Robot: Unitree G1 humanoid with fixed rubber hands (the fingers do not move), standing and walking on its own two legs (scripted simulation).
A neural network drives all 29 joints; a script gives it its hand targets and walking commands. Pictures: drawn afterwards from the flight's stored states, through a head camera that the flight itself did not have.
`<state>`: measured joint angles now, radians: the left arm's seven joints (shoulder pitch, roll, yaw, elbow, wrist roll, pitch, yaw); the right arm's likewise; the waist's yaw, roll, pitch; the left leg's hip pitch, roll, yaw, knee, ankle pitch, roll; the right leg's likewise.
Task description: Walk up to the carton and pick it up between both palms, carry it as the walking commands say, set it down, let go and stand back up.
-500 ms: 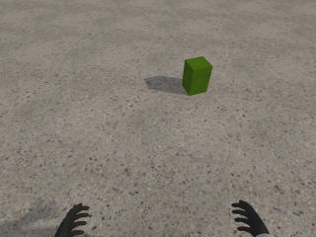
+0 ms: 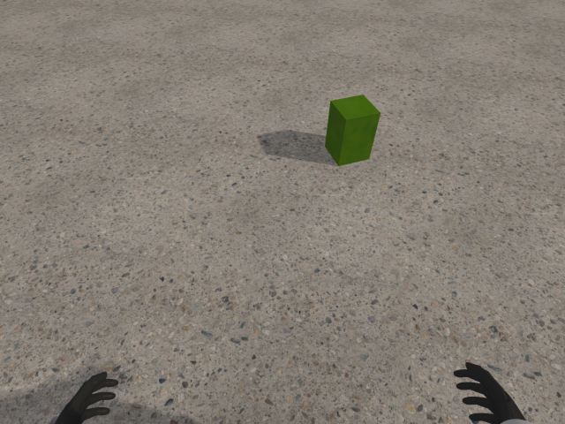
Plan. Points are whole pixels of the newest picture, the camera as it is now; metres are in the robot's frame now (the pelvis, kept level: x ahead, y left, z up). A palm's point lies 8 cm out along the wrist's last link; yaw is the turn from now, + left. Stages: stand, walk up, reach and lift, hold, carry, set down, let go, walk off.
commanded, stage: stand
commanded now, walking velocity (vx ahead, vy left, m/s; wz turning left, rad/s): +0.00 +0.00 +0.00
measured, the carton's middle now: (350, 131) +1.57 -0.38 -0.61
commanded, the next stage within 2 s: walk up in 1.80 s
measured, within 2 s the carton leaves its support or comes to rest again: neither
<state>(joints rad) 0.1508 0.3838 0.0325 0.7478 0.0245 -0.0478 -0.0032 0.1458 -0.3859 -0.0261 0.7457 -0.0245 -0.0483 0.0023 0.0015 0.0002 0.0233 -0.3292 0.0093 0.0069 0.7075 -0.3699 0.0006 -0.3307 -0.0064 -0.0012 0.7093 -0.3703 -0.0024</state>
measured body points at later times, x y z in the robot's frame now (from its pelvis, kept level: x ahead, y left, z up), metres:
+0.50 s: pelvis +0.00 +0.00 +0.02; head +0.00 +0.00 +0.47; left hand +0.14 +0.31 -0.08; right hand +0.14 -0.31 -0.08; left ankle +0.00 +0.12 -0.72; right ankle +0.00 -0.12 -0.72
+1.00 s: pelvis +0.00 +0.00 +0.03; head +0.00 +0.00 +0.48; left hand +0.11 +0.31 -0.08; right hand +0.11 -0.32 -0.08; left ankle +0.00 +0.12 -0.72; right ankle +0.00 -0.12 -0.72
